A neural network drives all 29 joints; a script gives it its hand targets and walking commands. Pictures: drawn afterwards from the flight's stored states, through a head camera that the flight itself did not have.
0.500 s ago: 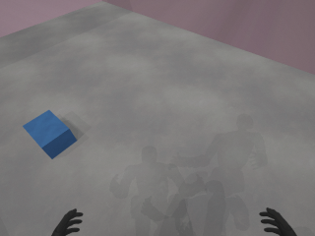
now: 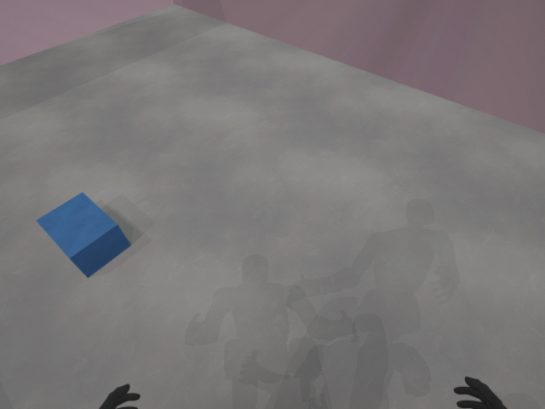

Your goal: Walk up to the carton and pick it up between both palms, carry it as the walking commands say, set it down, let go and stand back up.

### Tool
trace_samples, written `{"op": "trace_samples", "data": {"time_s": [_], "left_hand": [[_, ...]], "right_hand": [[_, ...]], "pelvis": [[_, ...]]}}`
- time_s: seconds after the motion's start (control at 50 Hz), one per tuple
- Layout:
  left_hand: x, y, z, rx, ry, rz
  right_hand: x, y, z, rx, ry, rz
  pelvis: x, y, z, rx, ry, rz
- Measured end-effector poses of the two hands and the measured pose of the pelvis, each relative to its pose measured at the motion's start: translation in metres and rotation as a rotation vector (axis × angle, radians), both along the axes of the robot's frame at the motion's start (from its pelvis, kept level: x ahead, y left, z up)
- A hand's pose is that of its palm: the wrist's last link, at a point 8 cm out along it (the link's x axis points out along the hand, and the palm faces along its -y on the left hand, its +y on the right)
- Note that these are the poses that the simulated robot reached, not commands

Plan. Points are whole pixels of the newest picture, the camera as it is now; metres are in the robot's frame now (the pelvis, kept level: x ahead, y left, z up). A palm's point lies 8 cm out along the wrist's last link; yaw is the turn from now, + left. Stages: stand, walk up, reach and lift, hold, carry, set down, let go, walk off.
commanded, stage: stand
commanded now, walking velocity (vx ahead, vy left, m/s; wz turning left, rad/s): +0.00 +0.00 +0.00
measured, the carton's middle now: (85, 233) +0.93 +0.87 -0.68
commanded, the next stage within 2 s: walk up in 0.60 s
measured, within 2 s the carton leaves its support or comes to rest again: neither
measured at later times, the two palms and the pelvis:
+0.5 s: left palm out of the picture +0.10 +0.29 -0.08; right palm out of the picture +0.09 -0.30 -0.09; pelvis +0.00 -0.01 +0.02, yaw +0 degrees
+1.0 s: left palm out of the picture +0.04 +0.28 -0.10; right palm out of the picture +0.07 -0.29 -0.11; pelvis -0.02 -0.01 +0.01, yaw +8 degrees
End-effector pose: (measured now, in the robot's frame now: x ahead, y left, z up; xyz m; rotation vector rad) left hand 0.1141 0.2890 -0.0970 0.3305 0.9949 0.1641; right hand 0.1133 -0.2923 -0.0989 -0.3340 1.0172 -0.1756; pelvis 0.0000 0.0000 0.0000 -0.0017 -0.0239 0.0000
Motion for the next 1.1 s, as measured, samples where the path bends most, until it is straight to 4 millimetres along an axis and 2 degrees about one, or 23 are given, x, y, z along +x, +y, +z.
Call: {"op": "trace_samples", "data": {"time_s": [0.58,0.8,0.88,0.92,0.98,1.04,1.1], "left_hand": [[-0.015,0.001,0.014,0.014,0.095,0.033],[-0.026,0.000,0.014,0.018,0.129,0.043],[-0.022,-0.001,0.009,0.029,0.096,0.064],[-0.030,-0.004,0.005,0.025,0.087,0.103],[-0.059,-0.010,-0.004,0.001,0.137,0.154],[-0.089,-0.016,-0.012,-0.031,0.198,0.211],[-0.112,-0.018,-0.023,-0.084,0.216,0.267]], "right_hand": [[-0.025,-0.015,0.009,0.005,0.109,-0.053],[-0.036,-0.020,0.009,0.004,0.146,-0.064],[-0.043,-0.023,0.002,0.001,0.191,-0.055],[-0.045,-0.022,-0.006,0.003,0.231,-0.030],[-0.043,-0.008,-0.012,0.013,0.272,0.009],[-0.035,0.015,-0.013,0.048,0.271,0.052],[-0.025,0.044,-0.013,0.075,0.258,0.099]], "pelvis": [[-0.002,-0.006,0.023,0.005,-0.030,0.002],[-0.004,-0.010,0.025,0.004,-0.032,0.003],[-0.011,-0.016,0.017,0.003,-0.013,0.045],[-0.015,-0.018,0.013,-0.012,-0.002,0.085],[-0.019,-0.015,0.013,-0.009,0.009,0.128],[-0.021,-0.008,0.014,-0.008,0.014,0.168],[-0.020,0.002,0.013,-0.015,0.018,0.209]]}}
